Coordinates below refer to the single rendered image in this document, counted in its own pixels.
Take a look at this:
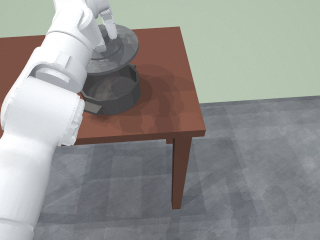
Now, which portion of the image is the pot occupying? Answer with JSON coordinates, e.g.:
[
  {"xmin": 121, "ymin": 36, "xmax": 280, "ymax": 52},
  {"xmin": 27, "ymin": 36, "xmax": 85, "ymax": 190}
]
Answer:
[{"xmin": 80, "ymin": 63, "xmax": 141, "ymax": 116}]

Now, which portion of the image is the left robot upper arm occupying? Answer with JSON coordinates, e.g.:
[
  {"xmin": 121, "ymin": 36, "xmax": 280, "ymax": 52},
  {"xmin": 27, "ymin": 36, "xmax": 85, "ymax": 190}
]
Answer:
[{"xmin": 0, "ymin": 76, "xmax": 85, "ymax": 240}]

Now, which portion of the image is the knob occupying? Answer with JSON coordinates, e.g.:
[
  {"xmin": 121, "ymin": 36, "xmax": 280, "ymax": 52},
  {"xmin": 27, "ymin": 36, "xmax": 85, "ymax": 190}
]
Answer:
[{"xmin": 99, "ymin": 27, "xmax": 110, "ymax": 45}]

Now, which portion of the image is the left robot forearm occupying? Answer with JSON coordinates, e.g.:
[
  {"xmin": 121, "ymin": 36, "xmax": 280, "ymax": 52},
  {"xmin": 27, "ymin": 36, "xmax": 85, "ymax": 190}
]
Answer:
[{"xmin": 0, "ymin": 0, "xmax": 102, "ymax": 130}]

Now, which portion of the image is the lid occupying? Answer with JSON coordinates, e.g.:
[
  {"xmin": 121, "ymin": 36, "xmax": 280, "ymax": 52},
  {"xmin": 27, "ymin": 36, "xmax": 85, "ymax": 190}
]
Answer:
[{"xmin": 86, "ymin": 24, "xmax": 139, "ymax": 76}]

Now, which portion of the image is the table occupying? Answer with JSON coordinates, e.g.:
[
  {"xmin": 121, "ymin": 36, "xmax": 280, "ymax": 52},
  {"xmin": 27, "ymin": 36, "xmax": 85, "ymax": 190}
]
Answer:
[{"xmin": 0, "ymin": 26, "xmax": 206, "ymax": 210}]

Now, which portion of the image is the left robot hand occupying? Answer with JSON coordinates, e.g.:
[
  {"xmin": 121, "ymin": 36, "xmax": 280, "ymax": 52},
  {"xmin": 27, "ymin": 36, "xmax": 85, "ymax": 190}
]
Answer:
[{"xmin": 95, "ymin": 0, "xmax": 117, "ymax": 53}]

